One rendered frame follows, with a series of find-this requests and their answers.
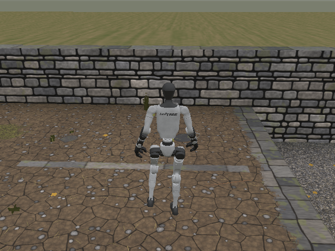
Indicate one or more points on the left robot hand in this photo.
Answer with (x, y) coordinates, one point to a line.
(137, 150)

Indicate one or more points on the robot right forearm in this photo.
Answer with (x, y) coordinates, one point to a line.
(193, 137)

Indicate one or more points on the right robot foot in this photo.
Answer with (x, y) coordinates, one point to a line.
(174, 210)

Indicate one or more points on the right robot thigh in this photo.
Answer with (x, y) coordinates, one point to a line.
(177, 164)

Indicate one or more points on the right robot hand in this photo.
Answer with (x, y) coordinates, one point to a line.
(190, 144)

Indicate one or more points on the right robot upper arm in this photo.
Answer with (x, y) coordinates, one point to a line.
(187, 119)

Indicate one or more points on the left robot upper arm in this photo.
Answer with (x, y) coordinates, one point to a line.
(148, 119)

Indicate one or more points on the robot left forearm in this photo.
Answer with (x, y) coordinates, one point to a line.
(141, 139)

